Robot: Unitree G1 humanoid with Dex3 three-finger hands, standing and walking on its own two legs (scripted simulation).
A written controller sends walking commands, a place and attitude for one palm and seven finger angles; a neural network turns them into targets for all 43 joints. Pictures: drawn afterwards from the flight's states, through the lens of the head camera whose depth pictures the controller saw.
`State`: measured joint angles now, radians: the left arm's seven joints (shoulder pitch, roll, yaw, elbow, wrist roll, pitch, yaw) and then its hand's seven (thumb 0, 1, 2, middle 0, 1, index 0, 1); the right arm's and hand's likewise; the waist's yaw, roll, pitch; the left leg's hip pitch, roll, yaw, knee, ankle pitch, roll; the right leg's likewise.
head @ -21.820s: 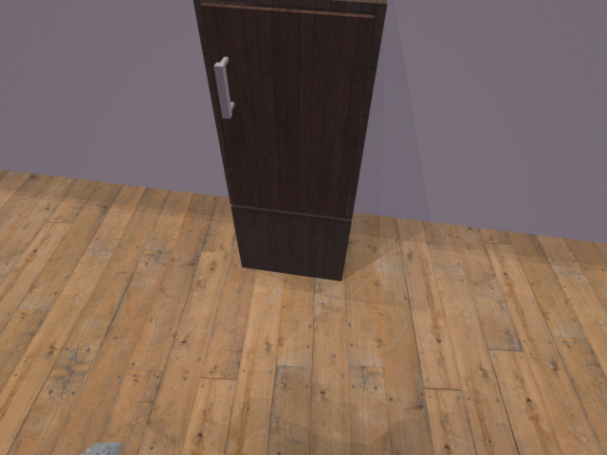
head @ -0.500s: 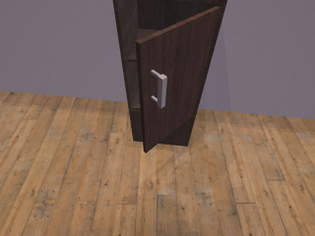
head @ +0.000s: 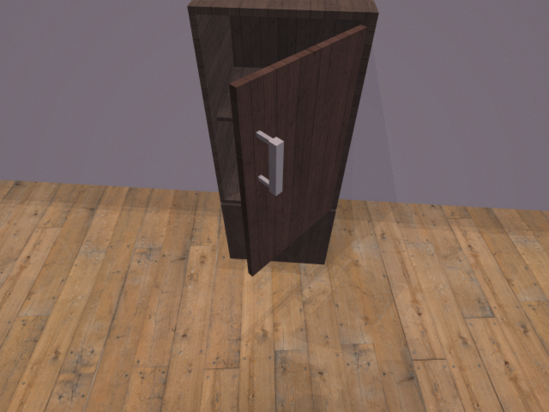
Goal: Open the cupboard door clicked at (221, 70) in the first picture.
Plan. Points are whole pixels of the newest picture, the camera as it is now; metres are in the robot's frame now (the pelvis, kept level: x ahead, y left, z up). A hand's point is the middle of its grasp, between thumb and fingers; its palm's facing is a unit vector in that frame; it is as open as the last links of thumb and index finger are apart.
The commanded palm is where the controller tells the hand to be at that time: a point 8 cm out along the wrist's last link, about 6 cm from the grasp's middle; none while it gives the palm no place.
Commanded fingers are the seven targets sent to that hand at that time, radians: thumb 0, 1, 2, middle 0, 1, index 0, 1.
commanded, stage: let the arm hang, fingers relaxed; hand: left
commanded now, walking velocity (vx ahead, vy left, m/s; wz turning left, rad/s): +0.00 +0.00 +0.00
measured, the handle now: (268, 163) +0.56 +0.04 +0.04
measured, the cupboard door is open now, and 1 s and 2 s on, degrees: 50 50 50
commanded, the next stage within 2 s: look to check the result in 0.10 s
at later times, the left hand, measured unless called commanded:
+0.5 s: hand out of the picture +0.00 +0.16 -0.18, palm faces +0.04 -0.98 -0.17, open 7.4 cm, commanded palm none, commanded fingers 0.00 0.90 0.90 -0.20 -0.30 -0.20 -0.30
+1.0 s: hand out of the picture +0.01 +0.16 -0.18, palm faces +0.02 -0.99 -0.17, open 7.4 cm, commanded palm none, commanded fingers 0.00 0.90 0.90 -0.20 -0.30 -0.20 -0.30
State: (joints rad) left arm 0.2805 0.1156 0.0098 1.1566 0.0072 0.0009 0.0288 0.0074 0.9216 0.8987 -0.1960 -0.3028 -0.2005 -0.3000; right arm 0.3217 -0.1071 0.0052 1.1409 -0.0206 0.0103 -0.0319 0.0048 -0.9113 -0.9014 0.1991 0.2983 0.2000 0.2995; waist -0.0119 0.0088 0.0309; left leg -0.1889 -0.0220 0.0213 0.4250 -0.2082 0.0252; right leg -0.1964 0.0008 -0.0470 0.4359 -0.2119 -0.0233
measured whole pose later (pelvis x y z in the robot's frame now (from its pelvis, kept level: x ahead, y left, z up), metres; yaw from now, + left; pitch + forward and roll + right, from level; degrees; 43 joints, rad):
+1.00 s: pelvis +0.01 +0.00 +0.00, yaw -3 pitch -1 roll +0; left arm 0.27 0.13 0.04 1.13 0.01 0.02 0.02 0.00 0.91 0.90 -0.20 -0.30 -0.20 -0.30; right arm 0.26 -0.13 -0.02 1.12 -0.02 0.02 -0.04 0.00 -0.91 -0.90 0.20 0.30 0.20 0.30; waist 0.00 0.01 0.06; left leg -0.19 0.00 0.06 0.47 -0.26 0.02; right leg -0.22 0.03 -0.01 0.47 -0.24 -0.03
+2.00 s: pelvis +0.03 +0.00 +0.00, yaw -37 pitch +1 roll -2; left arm 0.16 0.27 0.09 0.90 0.02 0.06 -0.04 0.00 0.91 0.90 -0.19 -0.30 -0.20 -0.30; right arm 0.24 -0.20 -0.02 0.90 -0.03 0.02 -0.03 0.01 -0.91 -0.90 0.20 0.30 0.20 0.30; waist 0.01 -0.01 0.11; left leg -0.21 0.11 0.10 0.51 -0.32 -0.02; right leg -0.48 -0.02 -0.03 0.91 -0.42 0.05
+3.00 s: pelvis +0.08 -0.16 +0.00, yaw -73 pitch +2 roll +0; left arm 0.28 0.19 0.06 0.99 0.02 -0.03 -0.03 0.00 0.90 0.90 -0.20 -0.30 -0.20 -0.30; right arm 0.18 -0.22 -0.06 0.92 -0.02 0.00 0.02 0.01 -0.91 -0.90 0.20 0.30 0.20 0.30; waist 0.00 -0.02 0.08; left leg -0.53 0.09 0.07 0.84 -0.30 -0.07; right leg -0.14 0.02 0.00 0.43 -0.32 -0.03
